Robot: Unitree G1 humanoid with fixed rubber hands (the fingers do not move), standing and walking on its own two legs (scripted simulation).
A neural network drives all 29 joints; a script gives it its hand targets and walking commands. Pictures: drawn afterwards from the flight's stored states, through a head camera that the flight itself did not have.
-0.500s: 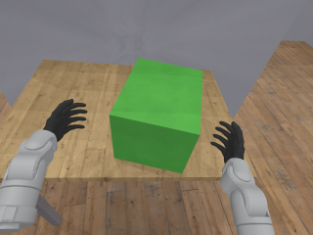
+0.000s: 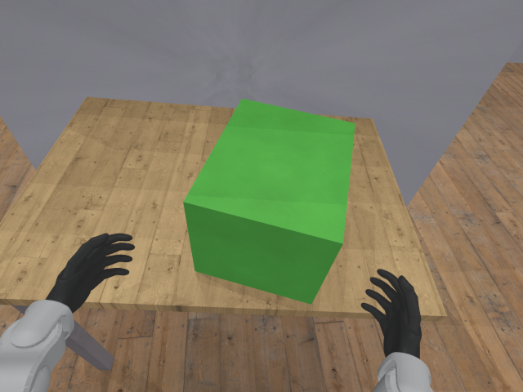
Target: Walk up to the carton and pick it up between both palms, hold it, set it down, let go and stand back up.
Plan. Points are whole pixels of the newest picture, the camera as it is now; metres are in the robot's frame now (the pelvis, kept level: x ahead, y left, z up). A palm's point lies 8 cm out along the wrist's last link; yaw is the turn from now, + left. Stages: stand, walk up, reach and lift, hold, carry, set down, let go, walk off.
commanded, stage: set down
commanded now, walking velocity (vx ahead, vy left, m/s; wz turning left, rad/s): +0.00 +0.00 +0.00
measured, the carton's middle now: (275, 197) +0.45 +0.01 +0.02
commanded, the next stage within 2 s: let go in 1.64 s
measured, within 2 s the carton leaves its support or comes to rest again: neither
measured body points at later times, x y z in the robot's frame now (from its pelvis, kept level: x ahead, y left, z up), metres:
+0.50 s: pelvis +0.00 +0.01 +0.00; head +0.02 +0.04 +0.44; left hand +0.17 +0.29 +0.01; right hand +0.16 -0.16 +0.02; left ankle +0.00 +0.10 -0.75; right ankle -0.03 -0.12 -0.75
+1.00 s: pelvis +0.00 -0.02 +0.00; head +0.00 +0.00 +0.45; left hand +0.16 +0.25 -0.03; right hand +0.17 -0.20 -0.02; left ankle +0.00 +0.09 -0.75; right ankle -0.03 -0.12 -0.75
